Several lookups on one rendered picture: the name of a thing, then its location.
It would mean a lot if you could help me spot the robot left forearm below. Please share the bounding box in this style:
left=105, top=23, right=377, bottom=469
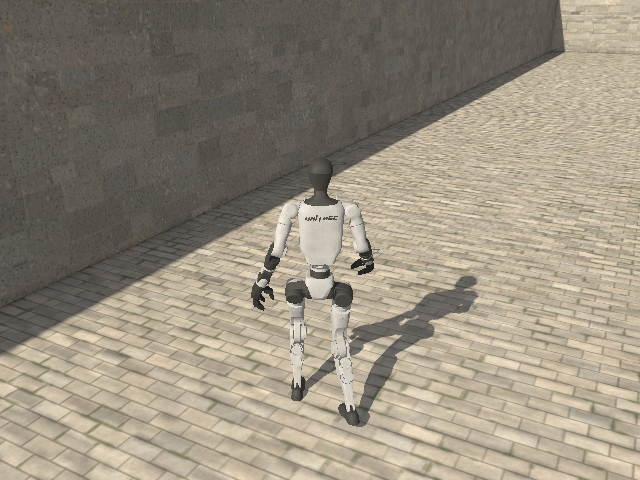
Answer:
left=256, top=242, right=280, bottom=288

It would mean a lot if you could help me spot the right robot hand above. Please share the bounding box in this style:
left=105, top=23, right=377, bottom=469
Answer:
left=351, top=258, right=374, bottom=275

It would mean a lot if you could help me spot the robot left foot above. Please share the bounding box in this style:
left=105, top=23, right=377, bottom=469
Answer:
left=291, top=376, right=305, bottom=401

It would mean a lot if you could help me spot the left robot hand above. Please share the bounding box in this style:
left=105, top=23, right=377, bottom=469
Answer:
left=251, top=282, right=274, bottom=311

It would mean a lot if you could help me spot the right robot upper arm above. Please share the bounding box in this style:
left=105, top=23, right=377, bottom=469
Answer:
left=341, top=201, right=369, bottom=253

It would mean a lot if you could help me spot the robot right forearm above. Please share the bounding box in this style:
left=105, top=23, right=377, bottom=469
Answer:
left=359, top=238, right=374, bottom=265

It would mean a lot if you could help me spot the left robot upper arm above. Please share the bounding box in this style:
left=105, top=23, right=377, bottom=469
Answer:
left=271, top=201, right=300, bottom=258

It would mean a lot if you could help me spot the robot left shin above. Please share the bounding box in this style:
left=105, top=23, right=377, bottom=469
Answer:
left=290, top=324, right=304, bottom=388

